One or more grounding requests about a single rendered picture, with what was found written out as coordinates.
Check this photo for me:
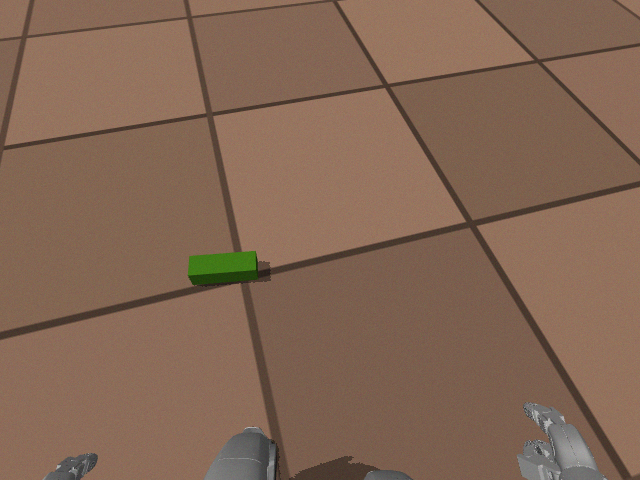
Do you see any carton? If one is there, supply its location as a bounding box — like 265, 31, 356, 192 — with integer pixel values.
188, 251, 258, 285

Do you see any right robot hand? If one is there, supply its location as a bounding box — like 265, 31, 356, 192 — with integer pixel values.
517, 402, 599, 480

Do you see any left robot hand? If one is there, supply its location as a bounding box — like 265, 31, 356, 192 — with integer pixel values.
43, 453, 98, 480

